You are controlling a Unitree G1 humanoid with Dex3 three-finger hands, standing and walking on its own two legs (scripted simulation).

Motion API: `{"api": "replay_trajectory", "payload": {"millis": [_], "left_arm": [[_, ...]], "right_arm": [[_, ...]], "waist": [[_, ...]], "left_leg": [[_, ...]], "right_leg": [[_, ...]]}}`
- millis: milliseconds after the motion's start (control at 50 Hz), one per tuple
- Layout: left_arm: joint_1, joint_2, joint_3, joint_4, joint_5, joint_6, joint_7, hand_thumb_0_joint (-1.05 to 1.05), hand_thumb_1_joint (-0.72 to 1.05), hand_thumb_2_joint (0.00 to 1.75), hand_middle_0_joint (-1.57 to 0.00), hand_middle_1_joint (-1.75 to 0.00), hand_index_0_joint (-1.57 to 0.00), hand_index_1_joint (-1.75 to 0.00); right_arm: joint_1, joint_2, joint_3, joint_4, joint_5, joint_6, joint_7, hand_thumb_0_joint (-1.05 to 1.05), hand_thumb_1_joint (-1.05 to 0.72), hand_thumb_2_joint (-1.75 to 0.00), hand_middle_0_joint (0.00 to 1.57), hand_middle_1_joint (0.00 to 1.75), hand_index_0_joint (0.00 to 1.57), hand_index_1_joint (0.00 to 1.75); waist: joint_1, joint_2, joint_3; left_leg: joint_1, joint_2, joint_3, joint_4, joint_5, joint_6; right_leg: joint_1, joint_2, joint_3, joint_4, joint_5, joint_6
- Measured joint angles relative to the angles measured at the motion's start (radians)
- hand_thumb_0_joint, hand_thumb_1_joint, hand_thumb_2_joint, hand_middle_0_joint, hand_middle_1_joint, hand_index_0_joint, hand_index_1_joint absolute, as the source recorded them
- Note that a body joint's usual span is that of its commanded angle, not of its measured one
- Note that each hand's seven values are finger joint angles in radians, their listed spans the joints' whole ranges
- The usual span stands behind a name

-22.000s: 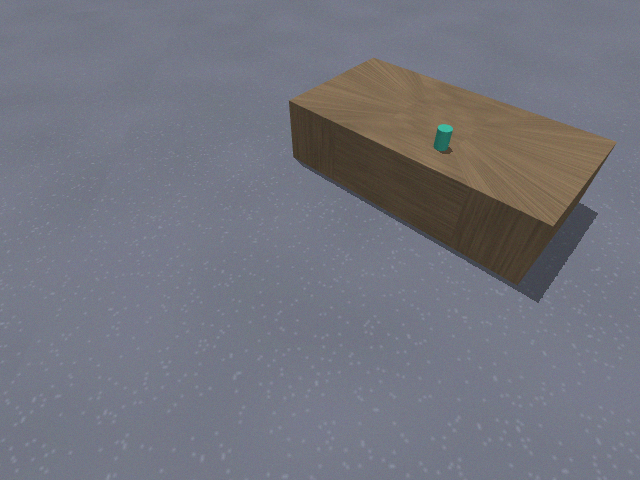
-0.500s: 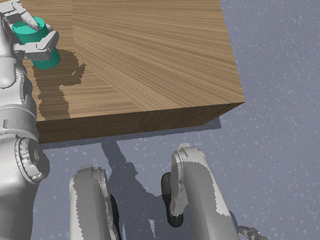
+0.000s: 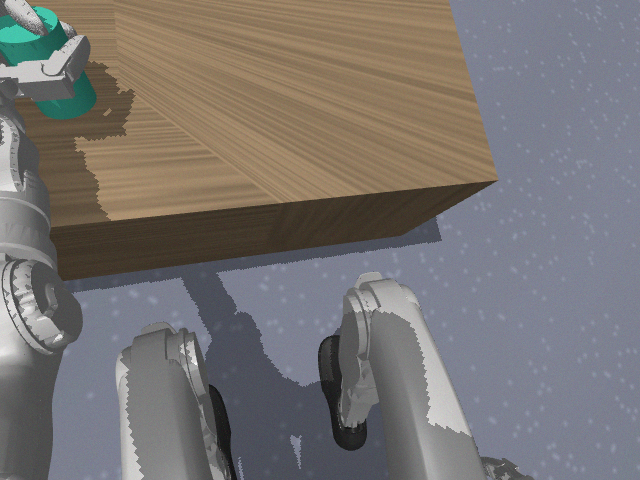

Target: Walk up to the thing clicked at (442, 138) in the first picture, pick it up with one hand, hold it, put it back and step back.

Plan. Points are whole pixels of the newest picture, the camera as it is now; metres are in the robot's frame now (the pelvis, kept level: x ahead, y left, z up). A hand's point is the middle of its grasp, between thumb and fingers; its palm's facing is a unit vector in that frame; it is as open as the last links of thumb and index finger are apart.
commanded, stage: lower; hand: left
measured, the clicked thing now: (47, 66) +0.59 +0.20 -0.02
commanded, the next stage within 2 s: loosen in 0.08 s
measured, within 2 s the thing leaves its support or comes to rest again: rests again in 0.86 s
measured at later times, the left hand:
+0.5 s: hand (40, 40) +0.60 +0.20 +0.01, palm faces +0.11 -0.99 -0.01, open 7.9 cm
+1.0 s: hand out of the picture +0.60 +0.23 +0.03, palm faces +0.16 -0.99 -0.04, open 17.2 cm
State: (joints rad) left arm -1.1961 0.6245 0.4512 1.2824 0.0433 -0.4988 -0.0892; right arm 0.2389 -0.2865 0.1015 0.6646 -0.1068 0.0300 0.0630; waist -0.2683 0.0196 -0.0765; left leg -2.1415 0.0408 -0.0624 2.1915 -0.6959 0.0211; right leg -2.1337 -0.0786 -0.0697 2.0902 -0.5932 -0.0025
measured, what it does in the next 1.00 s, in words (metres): stands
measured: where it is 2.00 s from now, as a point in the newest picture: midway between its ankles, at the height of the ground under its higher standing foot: (283, 439)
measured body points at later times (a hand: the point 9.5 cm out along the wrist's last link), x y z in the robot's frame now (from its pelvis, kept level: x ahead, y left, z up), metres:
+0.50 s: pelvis +0.00 +0.00 -0.01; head +0.24 +0.06 +0.36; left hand +0.59 +0.25 +0.01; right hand +0.02 -0.27 -0.11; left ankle +0.08 +0.12 -0.36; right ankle +0.11 -0.13 -0.36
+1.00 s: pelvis +0.00 +0.00 +0.00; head +0.24 +0.05 +0.37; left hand +0.58 +0.28 +0.04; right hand +0.02 -0.27 -0.11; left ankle +0.08 +0.12 -0.36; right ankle +0.11 -0.13 -0.36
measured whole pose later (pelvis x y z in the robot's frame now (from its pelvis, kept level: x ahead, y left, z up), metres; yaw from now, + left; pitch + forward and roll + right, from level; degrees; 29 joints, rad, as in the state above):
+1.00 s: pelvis +0.00 +0.00 +0.00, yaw +0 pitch +36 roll -6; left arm -1.17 0.67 0.49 1.14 0.04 -0.40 -0.12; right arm 0.24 -0.29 0.10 0.62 -0.08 0.07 0.05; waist -0.26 0.03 -0.08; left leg -2.15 0.04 -0.07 2.21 -0.70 0.03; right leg -2.13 -0.08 -0.07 2.10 -0.60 0.01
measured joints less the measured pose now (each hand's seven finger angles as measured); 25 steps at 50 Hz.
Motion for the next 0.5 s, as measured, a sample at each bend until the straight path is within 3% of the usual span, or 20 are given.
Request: {"api": "replay_trajectory", "payload": {"millis": [280,380,500], "left_arm": [[-0.039,0.024,-0.026,0.025,0.003,-0.006,-0.007,0.06,-0.07,1.02,-0.86,-1.05,-1.29,-1.32],[-0.045,0.027,-0.028,0.017,-0.002,0.000,-0.012,0.03,-0.05,0.89,-0.90,-1.00,-1.24,-1.17],[-0.046,0.022,-0.036,0.001,0.004,0.012,-0.011,0.00,-0.11,0.65,-0.86,-0.81,-1.01,-0.87]], "right_arm": [[-0.003,-0.011,0.013,-0.011,-0.004,0.010,0.009,0.00,-0.90,-0.89,0.20,0.30,0.20,0.30],[-0.007,-0.011,0.016,-0.021,-0.003,0.011,0.009,0.00,-0.91,-0.89,0.20,0.30,0.20,0.30],[-0.010,-0.009,0.017,-0.032,-0.002,0.016,0.009,0.00,-0.92,-0.89,0.20,0.30,0.20,0.30]], "waist": [[-0.004,-0.004,0.010],[-0.006,-0.008,0.010],[-0.008,-0.008,0.006]], "left_leg": [[-0.033,-0.004,-0.010,0.033,0.010,0.003],[-0.039,-0.004,-0.013,0.042,0.008,0.005],[-0.044,-0.007,-0.011,0.044,0.007,0.007]], "right_leg": [[-0.023,-0.003,-0.007,0.025,0.010,0.002],[-0.027,-0.002,-0.009,0.030,0.010,0.004],[-0.029,-0.004,-0.007,0.031,0.007,0.007]]}}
